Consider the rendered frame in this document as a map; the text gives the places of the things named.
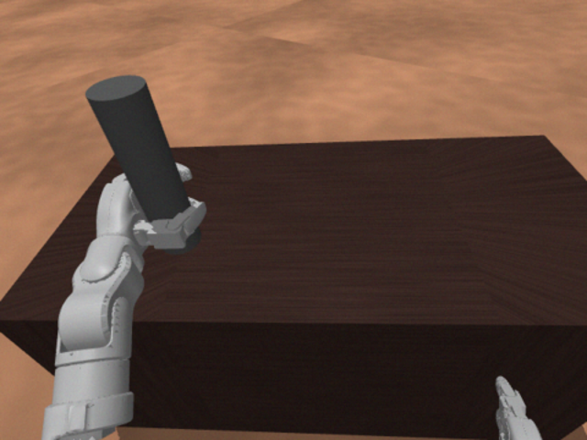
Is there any right robot hand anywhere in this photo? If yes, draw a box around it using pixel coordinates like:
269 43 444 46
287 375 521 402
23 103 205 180
495 376 542 440

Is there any left robot hand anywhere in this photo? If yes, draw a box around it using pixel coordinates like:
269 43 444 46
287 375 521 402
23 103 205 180
96 162 206 254

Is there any can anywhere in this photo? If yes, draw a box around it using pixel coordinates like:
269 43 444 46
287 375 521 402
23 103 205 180
85 75 201 255

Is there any left robot arm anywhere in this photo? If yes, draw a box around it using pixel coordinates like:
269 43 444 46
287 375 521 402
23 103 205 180
41 235 144 440

